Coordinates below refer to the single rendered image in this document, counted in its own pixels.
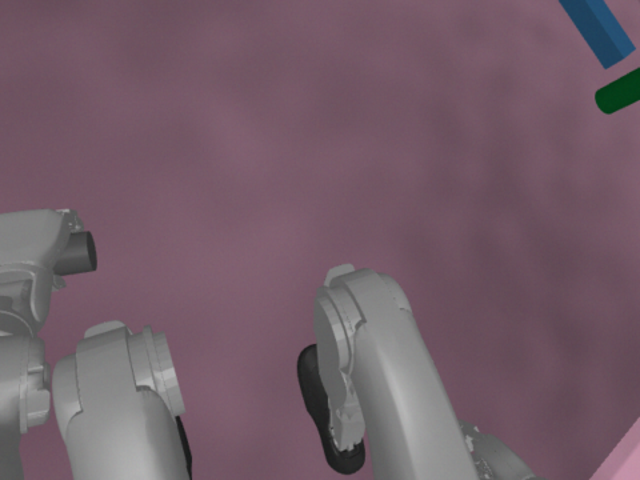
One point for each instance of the right robot foot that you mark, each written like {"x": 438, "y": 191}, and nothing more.
{"x": 316, "y": 402}

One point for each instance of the left robot hand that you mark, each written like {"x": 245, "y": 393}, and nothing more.
{"x": 37, "y": 237}

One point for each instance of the left robot foot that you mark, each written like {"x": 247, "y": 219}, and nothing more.
{"x": 185, "y": 446}

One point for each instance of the right robot hand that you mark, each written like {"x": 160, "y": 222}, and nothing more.
{"x": 493, "y": 459}

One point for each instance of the left robot arm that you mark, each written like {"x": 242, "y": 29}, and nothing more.
{"x": 25, "y": 294}

